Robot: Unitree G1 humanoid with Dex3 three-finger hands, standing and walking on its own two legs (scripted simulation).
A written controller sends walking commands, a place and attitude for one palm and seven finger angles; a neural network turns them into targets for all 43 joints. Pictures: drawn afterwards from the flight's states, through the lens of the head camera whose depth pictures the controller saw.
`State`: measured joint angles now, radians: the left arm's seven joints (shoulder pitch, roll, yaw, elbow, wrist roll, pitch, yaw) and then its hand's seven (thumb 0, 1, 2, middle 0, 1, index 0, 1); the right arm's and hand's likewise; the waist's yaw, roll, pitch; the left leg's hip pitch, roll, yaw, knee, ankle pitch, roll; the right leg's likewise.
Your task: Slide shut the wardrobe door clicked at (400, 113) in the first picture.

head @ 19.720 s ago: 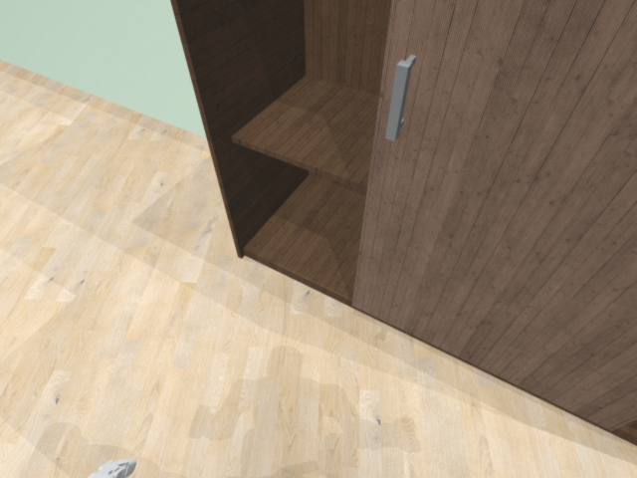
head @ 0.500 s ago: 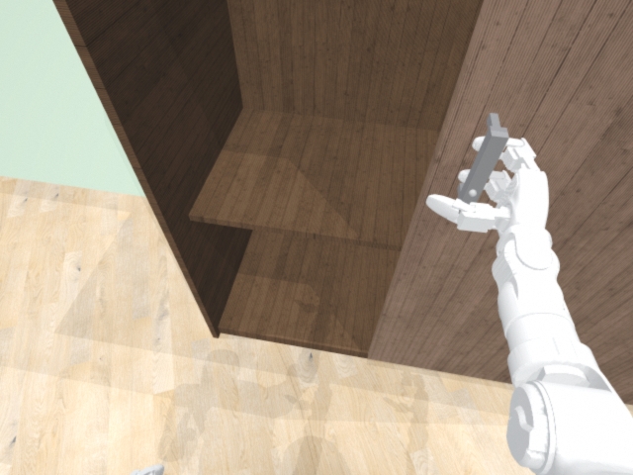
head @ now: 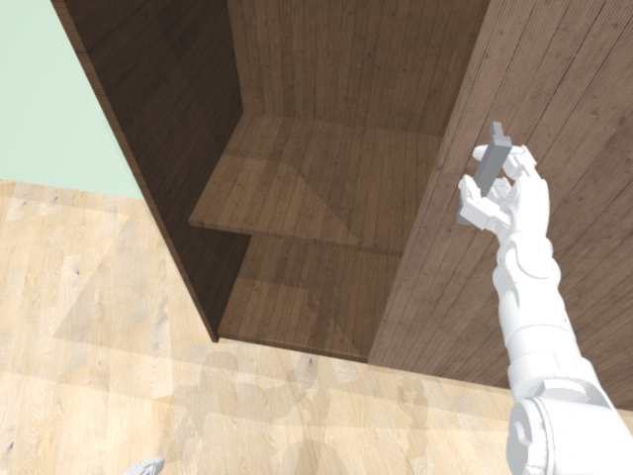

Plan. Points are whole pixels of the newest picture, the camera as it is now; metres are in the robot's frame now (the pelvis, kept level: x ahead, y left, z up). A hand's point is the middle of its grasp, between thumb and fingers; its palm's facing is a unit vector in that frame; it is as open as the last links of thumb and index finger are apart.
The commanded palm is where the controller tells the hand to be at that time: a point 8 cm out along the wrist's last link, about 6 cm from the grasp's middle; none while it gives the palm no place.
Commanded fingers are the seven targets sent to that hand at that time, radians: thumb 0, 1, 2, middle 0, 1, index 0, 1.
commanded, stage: grip the handle and tug to test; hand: right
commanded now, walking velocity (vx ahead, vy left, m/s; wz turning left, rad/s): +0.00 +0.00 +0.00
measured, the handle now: (479, 175) +0.51 -0.15 +0.12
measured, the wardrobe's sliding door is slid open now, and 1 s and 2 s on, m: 0.49 0.49 0.46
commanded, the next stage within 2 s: tug the door sideways, standing still in 0.58 s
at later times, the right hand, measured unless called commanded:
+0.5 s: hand (472, 201) +0.45 -0.13 +0.12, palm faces +0.07 +1.00 +0.01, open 6.4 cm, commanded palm +0.40 -0.18 +0.12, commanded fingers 0.00 -0.90 -0.90 0.45 1.40 0.45 1.40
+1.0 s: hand (461, 198) +0.45 -0.12 +0.12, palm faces +0.11 +0.99 +0.00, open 5.6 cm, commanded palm +0.43 -0.13 +0.12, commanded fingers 0.00 -0.90 -0.90 0.45 1.40 0.45 1.40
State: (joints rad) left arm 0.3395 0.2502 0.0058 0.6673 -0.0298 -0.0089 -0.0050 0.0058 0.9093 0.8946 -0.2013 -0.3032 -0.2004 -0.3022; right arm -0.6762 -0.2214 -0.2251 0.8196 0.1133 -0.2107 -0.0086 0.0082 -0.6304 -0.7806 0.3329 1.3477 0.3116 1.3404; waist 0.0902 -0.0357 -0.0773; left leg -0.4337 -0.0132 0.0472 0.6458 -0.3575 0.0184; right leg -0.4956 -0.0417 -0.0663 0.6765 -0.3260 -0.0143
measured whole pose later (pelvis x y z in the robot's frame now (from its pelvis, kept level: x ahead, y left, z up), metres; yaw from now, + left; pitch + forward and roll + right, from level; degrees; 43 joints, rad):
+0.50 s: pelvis +0.00 +0.00 +0.00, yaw +1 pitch +8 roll +1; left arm 0.35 0.25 0.01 0.64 -0.04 0.00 -0.01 0.01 0.91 0.89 -0.20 -0.30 -0.20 -0.30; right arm -0.62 -0.22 -0.22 0.74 0.13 -0.18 -0.01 0.01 -0.66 -0.75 0.30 1.35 0.29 1.34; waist 0.09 -0.04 -0.08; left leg -0.42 -0.02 0.04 0.63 -0.36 0.02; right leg -0.48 -0.05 -0.08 0.66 -0.33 -0.01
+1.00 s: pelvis +0.02 +0.00 +0.00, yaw -3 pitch +10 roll +1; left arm 0.29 0.24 0.02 0.68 -0.02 -0.03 -0.02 0.01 0.91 0.89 -0.20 -0.30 -0.20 -0.30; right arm -0.65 -0.13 -0.09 0.66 0.11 -0.11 -0.13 0.01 -0.75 -0.83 0.35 1.39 0.35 1.38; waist 0.04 -0.04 -0.08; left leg -0.41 0.00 0.08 0.63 -0.38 0.01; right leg -0.50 -0.02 -0.03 0.67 -0.34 -0.01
